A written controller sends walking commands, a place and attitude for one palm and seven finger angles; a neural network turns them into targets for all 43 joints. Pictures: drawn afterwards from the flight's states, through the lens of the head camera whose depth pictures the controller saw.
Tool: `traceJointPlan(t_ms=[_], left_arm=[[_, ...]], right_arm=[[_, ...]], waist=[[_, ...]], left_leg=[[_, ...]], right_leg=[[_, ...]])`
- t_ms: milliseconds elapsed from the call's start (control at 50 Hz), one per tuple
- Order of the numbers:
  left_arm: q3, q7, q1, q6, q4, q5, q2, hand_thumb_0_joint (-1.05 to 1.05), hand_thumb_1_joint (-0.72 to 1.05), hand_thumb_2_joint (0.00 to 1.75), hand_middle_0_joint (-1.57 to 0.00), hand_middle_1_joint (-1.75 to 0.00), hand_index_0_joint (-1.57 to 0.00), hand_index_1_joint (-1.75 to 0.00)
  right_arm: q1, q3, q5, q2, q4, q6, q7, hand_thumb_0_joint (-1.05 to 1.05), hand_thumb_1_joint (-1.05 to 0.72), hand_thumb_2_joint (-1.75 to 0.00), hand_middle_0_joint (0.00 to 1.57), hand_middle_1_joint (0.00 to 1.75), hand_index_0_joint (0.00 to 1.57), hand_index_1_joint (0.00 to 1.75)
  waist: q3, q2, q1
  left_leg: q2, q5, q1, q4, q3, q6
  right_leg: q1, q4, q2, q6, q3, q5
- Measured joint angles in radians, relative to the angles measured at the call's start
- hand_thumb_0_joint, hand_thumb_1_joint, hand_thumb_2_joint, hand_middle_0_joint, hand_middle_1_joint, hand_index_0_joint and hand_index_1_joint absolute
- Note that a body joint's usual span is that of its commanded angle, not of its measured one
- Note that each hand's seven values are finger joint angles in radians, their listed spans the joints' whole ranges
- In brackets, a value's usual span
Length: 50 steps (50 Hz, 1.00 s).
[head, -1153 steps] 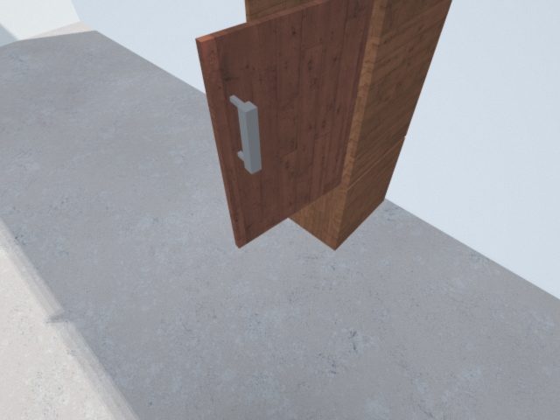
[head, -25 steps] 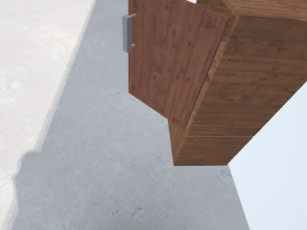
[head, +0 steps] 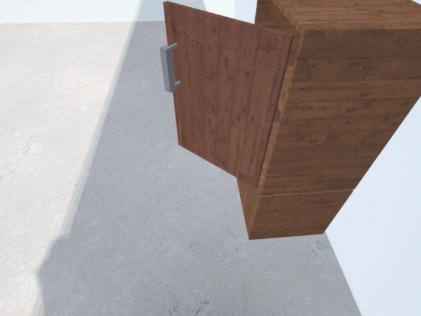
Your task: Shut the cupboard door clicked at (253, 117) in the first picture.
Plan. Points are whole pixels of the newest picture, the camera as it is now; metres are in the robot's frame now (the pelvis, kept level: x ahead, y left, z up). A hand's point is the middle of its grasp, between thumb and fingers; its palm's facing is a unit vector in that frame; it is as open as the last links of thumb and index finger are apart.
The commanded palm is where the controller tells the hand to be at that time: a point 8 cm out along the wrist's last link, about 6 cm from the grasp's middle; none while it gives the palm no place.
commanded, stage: let the arm hang, fingers relaxed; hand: left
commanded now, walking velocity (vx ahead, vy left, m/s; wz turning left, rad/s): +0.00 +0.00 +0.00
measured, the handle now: (172, 67) +0.86 +0.17 +0.06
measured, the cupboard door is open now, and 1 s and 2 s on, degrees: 48 48 48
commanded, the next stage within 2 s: look to check the result in 0.20 s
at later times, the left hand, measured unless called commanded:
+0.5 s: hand out of the picture +0.00 +0.16 -0.18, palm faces +0.00 -0.98 -0.19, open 7.4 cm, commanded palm none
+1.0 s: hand out of the picture +0.03 +0.16 -0.18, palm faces +0.02 -0.98 -0.19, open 7.4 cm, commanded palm none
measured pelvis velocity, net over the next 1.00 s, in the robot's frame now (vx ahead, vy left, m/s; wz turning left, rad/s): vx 0.04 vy -0.01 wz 0.01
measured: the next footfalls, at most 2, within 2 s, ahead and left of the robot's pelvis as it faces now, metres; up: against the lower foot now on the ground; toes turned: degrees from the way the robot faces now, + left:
right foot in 1.72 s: +0.09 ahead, -0.15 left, +0.00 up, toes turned +26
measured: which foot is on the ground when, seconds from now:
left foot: down 0.00-1.00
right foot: down 0.00-1.00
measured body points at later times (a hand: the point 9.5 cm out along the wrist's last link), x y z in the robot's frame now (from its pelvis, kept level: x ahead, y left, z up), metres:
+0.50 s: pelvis +0.02 -0.01 +0.00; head +0.04 -0.01 +0.45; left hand +0.01 +0.22 -0.16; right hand +0.01 -0.23 -0.16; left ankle +0.05 +0.09 -0.74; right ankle -0.01 -0.12 -0.74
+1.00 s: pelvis +0.04 -0.01 +0.00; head +0.05 -0.01 +0.45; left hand +0.03 +0.21 -0.16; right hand +0.04 -0.25 -0.16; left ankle +0.05 +0.09 -0.74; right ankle -0.01 -0.12 -0.74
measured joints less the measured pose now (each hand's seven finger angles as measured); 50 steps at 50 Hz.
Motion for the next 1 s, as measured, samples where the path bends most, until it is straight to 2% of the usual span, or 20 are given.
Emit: traceJointPlan(t_ms=[160,540,880,1000], left_arm=[[-0.005,0.001,-0.023,-0.001,0.000,0.001,-0.026,0.00,0.91,0.90,-0.20,-0.30,-0.20,-0.30],[0.002,0.008,0.002,-0.003,0.024,-0.007,-0.019,0.00,0.91,0.90,-0.20,-0.30,-0.20,-0.30],[0.000,0.007,-0.009,-0.009,0.018,-0.005,-0.025,0.00,0.91,0.90,-0.20,-0.30,-0.20,-0.30],[0.010,0.010,-0.017,-0.002,0.004,-0.006,-0.021,0.00,0.91,0.90,-0.20,-0.30,-0.20,-0.30]], right_arm=[[0.005,0.000,-0.001,0.004,0.009,-0.002,-0.006,0.00,-0.90,-0.89,0.20,0.30,0.20,0.30],[0.011,0.008,0.003,0.028,0.030,-0.005,-0.012,0.00,-0.90,-0.89,0.20,0.30,0.20,0.30],[-0.016,0.005,0.003,0.015,0.027,-0.009,-0.014,0.00,-0.90,-0.89,0.20,0.30,0.20,0.30],[-0.010,0.002,0.003,0.013,0.016,-0.002,-0.014,0.00,-0.90,-0.89,0.20,0.30,0.20,0.30]], waist=[[0.007,-0.022,-0.006],[0.031,-0.009,-0.003],[0.027,-0.021,0.003],[0.033,-0.022,-0.006]], left_leg=[[0.006,-0.005,0.004,-0.005,-0.001,-0.006],[0.011,-0.032,0.032,-0.009,-0.002,-0.013],[0.015,-0.044,0.056,-0.018,-0.001,-0.019],[0.009,-0.053,0.038,0.008,-0.016,-0.021]], right_leg=[[0.007,-0.014,0.006,-0.006,0.000,0.000],[0.044,-0.040,0.010,-0.013,0.001,-0.014],[0.072,-0.057,0.014,-0.019,0.004,-0.020],[0.059,-0.029,0.010,-0.020,-0.014,-0.037]])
